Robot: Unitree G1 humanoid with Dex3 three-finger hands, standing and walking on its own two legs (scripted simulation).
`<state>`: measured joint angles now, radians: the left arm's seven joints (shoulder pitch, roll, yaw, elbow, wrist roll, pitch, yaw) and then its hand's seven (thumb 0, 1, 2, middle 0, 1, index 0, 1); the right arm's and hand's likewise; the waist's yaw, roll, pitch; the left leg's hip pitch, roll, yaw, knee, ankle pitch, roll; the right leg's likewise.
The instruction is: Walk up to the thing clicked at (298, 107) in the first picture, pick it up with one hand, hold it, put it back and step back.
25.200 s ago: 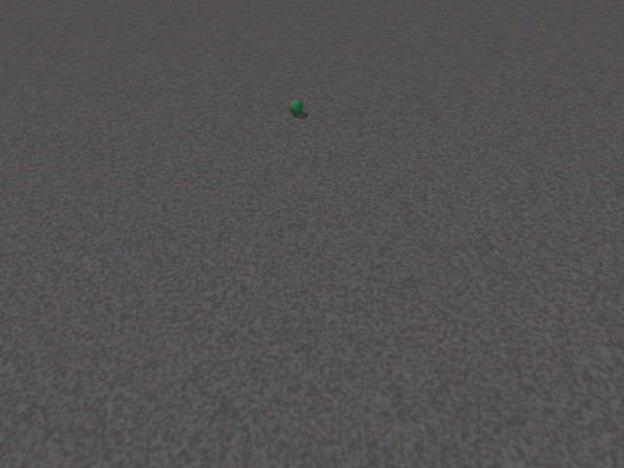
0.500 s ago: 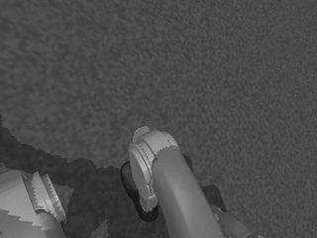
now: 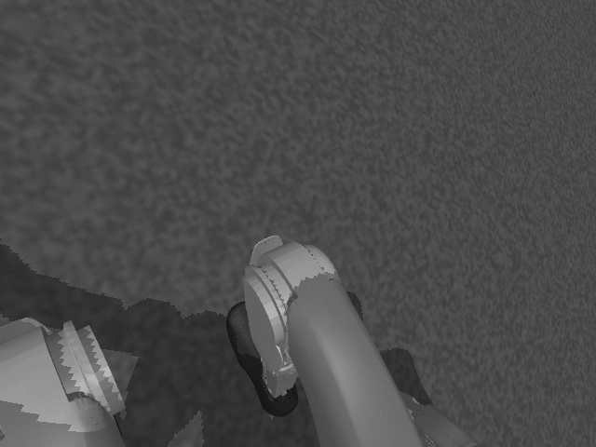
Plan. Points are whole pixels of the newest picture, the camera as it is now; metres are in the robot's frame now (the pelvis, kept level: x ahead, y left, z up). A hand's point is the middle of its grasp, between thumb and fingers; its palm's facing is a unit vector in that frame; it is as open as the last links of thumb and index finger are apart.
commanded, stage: close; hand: left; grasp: from above
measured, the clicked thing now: out of the picture +0.47 +0.34 -0.27
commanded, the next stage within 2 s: settle in 0.62 s
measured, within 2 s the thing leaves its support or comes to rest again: leaves its support in 1.06 s
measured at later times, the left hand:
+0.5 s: hand out of the picture +0.45 +0.35 -0.24, palm faces -0.43 -0.15 -0.89, open 10.8 cm
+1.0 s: hand out of the picture +0.46 +0.35 -0.24, palm faces -0.43 -0.14 -0.89, open 10.7 cm
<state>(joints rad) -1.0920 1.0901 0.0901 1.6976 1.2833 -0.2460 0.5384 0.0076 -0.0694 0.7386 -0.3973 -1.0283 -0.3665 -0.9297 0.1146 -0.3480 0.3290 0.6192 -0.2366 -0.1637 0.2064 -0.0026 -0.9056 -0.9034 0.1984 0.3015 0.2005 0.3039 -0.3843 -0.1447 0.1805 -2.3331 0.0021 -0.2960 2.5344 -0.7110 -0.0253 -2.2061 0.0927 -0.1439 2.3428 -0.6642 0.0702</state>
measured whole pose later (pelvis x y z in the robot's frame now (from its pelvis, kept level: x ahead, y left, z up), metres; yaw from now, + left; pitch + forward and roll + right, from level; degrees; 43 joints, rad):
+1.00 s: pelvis +0.00 +0.00 +0.00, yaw +0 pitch +28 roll -15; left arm -1.09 1.09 0.10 1.64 1.27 -0.22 0.51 0.05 0.00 0.55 -0.73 -0.87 -0.51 -0.70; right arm 0.13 -0.35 0.33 0.60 -0.23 -0.17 0.19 0.00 -0.92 -0.91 0.20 0.30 0.20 0.30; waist -0.38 -0.14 0.19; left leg -2.34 0.01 -0.30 2.52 -0.71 -0.03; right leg -2.21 0.09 -0.15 2.33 -0.66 0.07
